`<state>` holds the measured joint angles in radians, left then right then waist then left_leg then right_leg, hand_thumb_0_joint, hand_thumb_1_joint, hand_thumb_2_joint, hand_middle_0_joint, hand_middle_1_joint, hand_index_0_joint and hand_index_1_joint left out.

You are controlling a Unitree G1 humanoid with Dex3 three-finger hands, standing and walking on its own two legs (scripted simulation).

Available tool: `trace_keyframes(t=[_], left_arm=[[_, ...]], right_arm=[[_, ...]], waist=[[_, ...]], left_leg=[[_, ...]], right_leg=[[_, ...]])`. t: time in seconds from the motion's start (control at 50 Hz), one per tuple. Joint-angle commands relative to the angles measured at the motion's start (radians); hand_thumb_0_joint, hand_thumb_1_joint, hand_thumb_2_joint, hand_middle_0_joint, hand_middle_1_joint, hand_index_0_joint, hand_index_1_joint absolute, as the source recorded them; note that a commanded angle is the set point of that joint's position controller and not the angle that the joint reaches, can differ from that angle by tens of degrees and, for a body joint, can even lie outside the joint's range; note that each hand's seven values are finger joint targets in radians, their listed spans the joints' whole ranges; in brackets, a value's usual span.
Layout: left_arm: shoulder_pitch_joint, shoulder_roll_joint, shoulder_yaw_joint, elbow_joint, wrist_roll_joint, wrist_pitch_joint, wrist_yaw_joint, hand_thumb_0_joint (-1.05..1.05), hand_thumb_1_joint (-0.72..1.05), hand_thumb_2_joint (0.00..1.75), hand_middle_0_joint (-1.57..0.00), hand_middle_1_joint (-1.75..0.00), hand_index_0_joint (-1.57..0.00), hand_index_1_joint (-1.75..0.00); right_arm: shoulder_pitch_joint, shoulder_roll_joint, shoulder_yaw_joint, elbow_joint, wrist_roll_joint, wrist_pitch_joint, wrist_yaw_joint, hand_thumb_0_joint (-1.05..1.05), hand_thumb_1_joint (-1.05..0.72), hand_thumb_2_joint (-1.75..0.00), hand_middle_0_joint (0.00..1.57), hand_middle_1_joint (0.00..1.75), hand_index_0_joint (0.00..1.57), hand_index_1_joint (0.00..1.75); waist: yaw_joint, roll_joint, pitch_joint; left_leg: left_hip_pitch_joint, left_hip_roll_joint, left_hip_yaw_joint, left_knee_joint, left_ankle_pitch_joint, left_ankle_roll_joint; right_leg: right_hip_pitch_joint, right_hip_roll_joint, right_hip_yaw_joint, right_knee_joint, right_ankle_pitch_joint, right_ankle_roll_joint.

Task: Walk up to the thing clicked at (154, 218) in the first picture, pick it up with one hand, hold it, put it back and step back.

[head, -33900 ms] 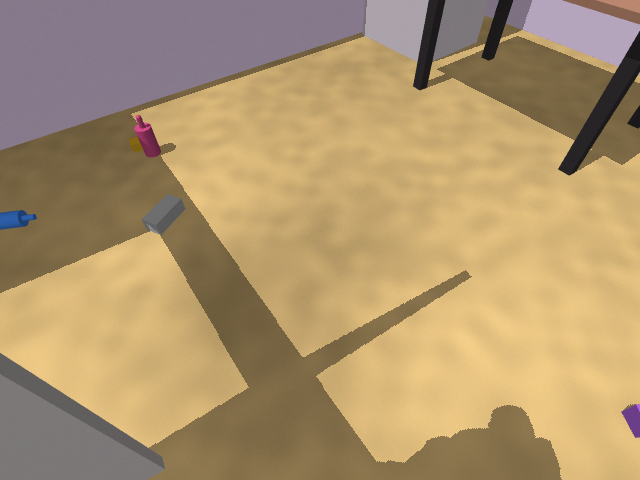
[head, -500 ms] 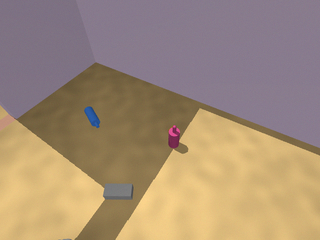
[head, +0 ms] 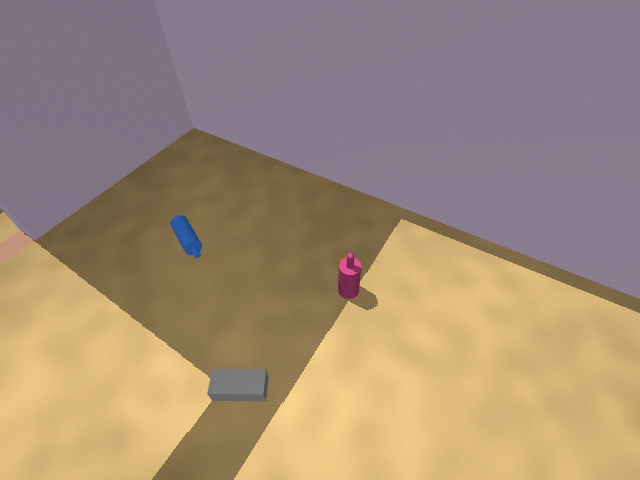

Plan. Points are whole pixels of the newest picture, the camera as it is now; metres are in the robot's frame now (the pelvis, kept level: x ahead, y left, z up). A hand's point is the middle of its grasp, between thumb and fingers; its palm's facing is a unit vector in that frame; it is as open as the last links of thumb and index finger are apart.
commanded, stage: stand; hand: left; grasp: from above
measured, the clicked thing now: (239, 385) +0.48 +0.30 -0.75
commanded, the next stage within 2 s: rise first in 0.66 s
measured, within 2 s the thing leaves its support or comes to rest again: neither
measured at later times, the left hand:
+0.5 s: hand out of the picture +0.08 +0.25 -0.15, palm faces -0.01 -0.94 -0.35, open 7.3 cm
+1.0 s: hand (165, 469) +0.16 +0.25 -0.17, palm faces +0.00 -0.94 -0.33, open 9.1 cm
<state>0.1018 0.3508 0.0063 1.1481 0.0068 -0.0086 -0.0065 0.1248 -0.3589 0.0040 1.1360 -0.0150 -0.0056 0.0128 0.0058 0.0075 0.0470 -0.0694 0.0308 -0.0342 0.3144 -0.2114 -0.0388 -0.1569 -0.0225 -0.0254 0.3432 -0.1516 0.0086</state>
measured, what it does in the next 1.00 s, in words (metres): stands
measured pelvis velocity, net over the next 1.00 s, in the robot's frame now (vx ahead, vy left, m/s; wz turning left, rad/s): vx -0.01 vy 0.00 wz -0.01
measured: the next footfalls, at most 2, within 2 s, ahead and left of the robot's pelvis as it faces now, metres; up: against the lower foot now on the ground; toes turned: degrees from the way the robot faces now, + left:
none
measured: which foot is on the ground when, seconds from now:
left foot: down 0.00-1.00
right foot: down 0.00-1.00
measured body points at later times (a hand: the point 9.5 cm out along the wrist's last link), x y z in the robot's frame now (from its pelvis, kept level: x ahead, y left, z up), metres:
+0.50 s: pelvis +0.00 +0.00 +0.00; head +0.01 +0.00 +0.45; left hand +0.08 +0.30 -0.13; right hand +0.08 -0.30 -0.14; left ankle -0.02 +0.15 -0.75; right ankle +0.02 -0.12 -0.75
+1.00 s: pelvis -0.01 +0.00 -0.02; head +0.05 +0.01 +0.43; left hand +0.16 +0.30 -0.14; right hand +0.09 -0.27 -0.14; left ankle -0.02 +0.15 -0.75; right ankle +0.02 -0.12 -0.75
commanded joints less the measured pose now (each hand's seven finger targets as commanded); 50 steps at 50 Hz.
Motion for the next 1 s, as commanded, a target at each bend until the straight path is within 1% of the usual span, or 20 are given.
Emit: trace_keyframes(t=[0.0, 0.04, 0.18, 0.3, 0.48, 0.56, 0.6, 0.68, 0.72, 0.74, 0.76, 0.78, 0.8, 0.82, 0.86, 0.88, 0.9, 0.92, 0.94, 0.98], left_arm=[[-0.042, 0.225, 0.037, -0.062, 0.0, -0.023, 0.008, 0.0, 0.9, 0.9, -0.2, -0.3, -0.2, -0.3], [-0.042, 0.222, 0.037, -0.064, -0.001, -0.022, 0.008, 0.0, 0.9, 0.9, -0.2, -0.3, -0.2, -0.3], [-0.035, 0.223, 0.037, -0.067, 0.001, -0.025, 0.01, 0.0, 0.9, 0.9, -0.2, -0.3, -0.2, -0.3], [-0.032, 0.219, 0.035, -0.067, -0.002, -0.027, 0.011, 0.0, 0.9, 0.9, -0.2, -0.3, -0.2, -0.3], [-0.04, 0.224, 0.037, -0.068, 0.001, -0.024, 0.012, 0.0, 0.9, 0.9, -0.2, -0.3, -0.2, -0.3], [-0.038, 0.222, 0.039, -0.067, -0.001, -0.023, 0.011, 0.0, 0.9, 0.9, -0.2, -0.3, -0.2, -0.3], [-0.038, 0.217, 0.038, -0.071, -0.001, -0.024, 0.011, 0.0, 0.9, 0.9, -0.2, -0.3, -0.2, -0.3], [-0.039, 0.218, 0.037, -0.07, -0.002, -0.025, 0.011, 0.0, 0.9, 0.9, -0.2, -0.3, -0.2, -0.3], [-0.038, 0.218, 0.037, -0.069, -0.002, -0.023, 0.011, 0.0, 0.9, 0.9, -0.2, -0.3, -0.2, -0.3], [-0.035, 0.22, 0.039, -0.069, -0.002, -0.022, 0.011, 0.0, 0.82, 0.98, -0.12, -0.38, -0.12, -0.38], [-0.386, 0.039, 0.043, -0.42, -0.051, -0.112, 0.023, 0.0, 0.74, 0.99, -0.18, -0.46, -0.16, -0.46], [-0.494, 0.115, 0.075, -0.375, -0.049, -0.103, 0.031, 0.0, 0.66, 0.97, -0.17, -0.54, -0.15, -0.54], [-0.262, 0.185, 0.123, -0.128, -0.026, -0.051, 0.036, 0.0, 0.58, 1.0, -0.15, -0.62, -0.12, -0.62], [-0.211, 0.182, 0.13, -0.098, -0.016, -0.042, 0.018, 0.0, 0.5, 0.98, -0.11, -0.7, -0.11, -0.7], [-0.303, 0.274, 0.178, -0.199, 0.026, -0.056, 0.0, 0.0, 0.35, 0.96, -0.07, -0.86, -0.09, -0.86], [-0.225, 0.266, 0.194, -0.177, 0.046, -0.045, -0.012, 0.0, 0.28, 0.96, -0.04, -0.94, -0.08, -0.93], [-0.149, 0.237, 0.197, -0.122, 0.071, -0.03, -0.021, 0.0, 0.2, 0.97, -0.02, -1.02, -0.06, -0.99], [-0.068, 0.239, 0.224, -0.117, 0.089, -0.016, -0.026, 0.0, 0.12, 0.98, -0.01, -1.08, -0.06, -1.03], [-0.02, 0.222, 0.222, -0.141, 0.103, 0.001, -0.025, 0.0, 0.04, 0.99, -0.01, -1.08, -0.05, -1.04], [-0.097, 0.226, 0.221, -0.289, 0.111, 0.029, -0.008, 0.0, -0.11, 0.99, -0.01, -1.09, -0.05, -1.05]], right_arm=[[-0.039, -0.205, -0.043, -0.059, 0.005, -0.021, -0.017, 0.0, -0.9, -0.9, 0.2, 0.3, 0.2, 0.3], [-0.035, -0.21, -0.044, -0.057, 0.004, -0.021, -0.017, 0.0, -0.9, -0.9, 0.2, 0.3, 0.2, 0.3], [-0.033, -0.21, -0.045, -0.061, 0.005, -0.022, -0.019, 0.0, -0.9, -0.9, 0.2, 0.3, 0.2, 0.3], [-0.032, -0.212, -0.041, -0.063, 0.007, -0.021, -0.02, 0.0, -0.9, -0.9, 0.2, 0.3, 0.2, 0.3], [-0.028, -0.211, -0.042, -0.067, 0.005, -0.017, -0.019, 0.0, -0.9, -0.9, 0.2, 0.3, 0.2, 0.3], [-0.027, -0.21, -0.04, -0.069, 0.005, -0.019, -0.018, 0.0, -0.9, -0.9, 0.2, 0.3, 0.2, 0.3], [-0.04, -0.21, -0.041, -0.074, 0.006, -0.021, -0.019, 0.0, -0.9, -0.9, 0.2, 0.3, 0.2, 0.3], [-0.038, -0.211, -0.041, -0.072, 0.007, -0.022, -0.02, 0.0, -0.9, -0.9, 0.2, 0.3, 0.2, 0.3], [-0.03, -0.208, -0.04, -0.072, 0.007, -0.021, -0.021, 0.0, -0.9, -0.9, 0.2, 0.3, 0.2, 0.3], [-0.036, -0.209, -0.04, -0.073, 0.005, -0.021, -0.022, 0.0, -0.9, -0.9, 0.2, 0.3, 0.2, 0.3], [-0.032, -0.03, -0.001, -0.346, 0.068, -0.073, -0.042, 0.0, -0.98, -0.93, 0.2, 0.3, 0.2, 0.3], [0.013, -0.076, -0.014, -0.302, 0.072, -0.075, -0.054, 0.0, -0.96, -0.91, 0.2, 0.3, 0.2, 0.3], [0.048, -0.091, -0.015, -0.271, 0.068, -0.061, -0.056, 0.0, -0.96, -0.92, 0.2, 0.3, 0.2, 0.3], [0.048, -0.089, -0.03, -0.301, 0.065, -0.054, -0.054, 0.0, -0.94, -0.91, 0.2, 0.3, 0.2, 0.3], [0.076, -0.096, -0.066, -0.339, 0.052, -0.065, -0.065, 0.0, -0.91, -0.9, 0.2, 0.3, 0.2, 0.3], [0.082, -0.086, -0.073, -0.366, 0.044, -0.072, -0.063, 0.0, -0.91, -0.9, 0.2, 0.3, 0.2, 0.3], [0.104, -0.081, -0.08, -0.371, 0.034, -0.072, -0.057, 0.0, -0.94, -0.91, 0.2, 0.3, 0.2, 0.3], [0.112, -0.08, -0.088, -0.387, 0.029, -0.075, -0.051, 0.0, -0.95, -0.91, 0.2, 0.3, 0.2, 0.3], [0.113, -0.069, -0.09, -0.415, 0.03, -0.075, -0.049, 0.0, -0.96, -0.91, 0.2, 0.3, 0.2, 0.3], [0.092, -0.064, -0.095, -0.468, 0.033, -0.079, -0.051, 0.0, -0.91, -0.9, 0.2, 0.3, 0.2, 0.3]], waist=[[-0.001, -0.008, -0.046], [-0.001, -0.001, -0.047], [-0.003, -0.017, -0.088], [-0.002, -0.007, -0.089], [-0.003, -0.016, -0.056], [-0.004, -0.001, -0.057], [0.0, -0.003, -0.085], [0.0, -0.004, -0.083], [-0.005, -0.001, -0.076], [-0.002, 0.001, -0.078], [-0.124, 0.021, 0.0], [-0.097, -0.012, -0.043], [-0.071, -0.065, -0.008], [-0.041, -0.071, -0.012], [-0.032, -0.043, -0.187], [-0.025, 0.001, -0.239], [-0.021, -0.029, -0.259], [0.016, -0.008, -0.279], [0.028, 0.023, -0.314], [0.032, 0.089, -0.36]], left_leg=[[-0.075, 0.091, -0.053, -0.065, 0.073, 0.051], [-0.077, 0.091, -0.055, -0.064, 0.053, 0.051], [-0.048, 0.096, -0.053, -0.047, 0.136, 0.051], [-0.046, 0.098, -0.051, -0.044, 0.176, 0.049], [-0.066, 0.097, -0.052, -0.054, 0.087, 0.052], [-0.069, 0.092, -0.051, -0.057, 0.108, 0.05], [-0.048, 0.101, -0.054, -0.048, 0.156, 0.051], [-0.04, 0.1, -0.055, -0.045, 0.186, 0.049], [-0.05, 0.096, -0.05, -0.05, 0.163, 0.048], [-0.044, 0.097, -0.05, -0.051, 0.146, 0.048], [-0.172, -0.041, 0.077, 0.03, 0.019, 0.044], [-0.171, -0.044, 0.07, 0.045, -0.013, 0.049], [-0.226, -0.051, 0.073, 0.067, -0.042, 0.054], [-0.264, -0.047, 0.074, 0.109, -0.025, 0.051], [-0.259, -0.048, 0.069, 0.162, 0.035, 0.052], [-0.282, -0.057, 0.069, 0.189, 0.069, 0.047], [-0.33, -0.058, 0.062, 0.234, 0.086, 0.047], [-0.359, -0.064, 0.062, 0.262, 0.111, 0.043], [-0.346, -0.069, 0.066, 0.263, 0.133, 0.038], [-0.327, -0.067, 0.064, 0.265, 0.139, 0.026]], right_leg=[[0.052, -0.104, 0.096, -0.059, 0.04, -0.025], [0.045, -0.105, 0.099, -0.062, 0.008, -0.026], [0.076, -0.113, 0.094, -0.039, 0.147, -0.03], [0.093, -0.113, 0.091, -0.036, 0.187, -0.027], [0.065, -0.107, 0.094, -0.059, 0.063, -0.025], [0.074, -0.109, 0.094, -0.051, 0.111, -0.026], [0.093, -0.112, 0.088, -0.036, 0.165, -0.029], [0.093, -0.111, 0.086, -0.039, 0.177, -0.028], [0.09, -0.113, 0.091, -0.044, 0.169, -0.028], [0.084, -0.11, 0.086, -0.041, 0.145, -0.029], [-0.151, 0.01, 0.002, 0.006, 0.042, -0.011], [-0.104, 0.011, -0.007, 0.014, -0.011, -0.007], [-0.106, 0.017, -0.019, 0.02, -0.064, -0.011], [-0.131, 0.018, -0.022, 0.051, -0.065, -0.011], [-0.098, 0.009, -0.008, 0.121, 0.017, -0.007], [-0.077, 0.002, -0.005, 0.157, 0.06, -0.008], [-0.093, 0.002, -0.003, 0.197, 0.085, -0.007], [-0.09, 0.003, -0.004, 0.228, 0.098, -0.012], [-0.068, 0.002, 0.0, 0.23, 0.115, -0.016], [-0.082, 0.009, 0.001, 0.239, 0.103, -0.02]])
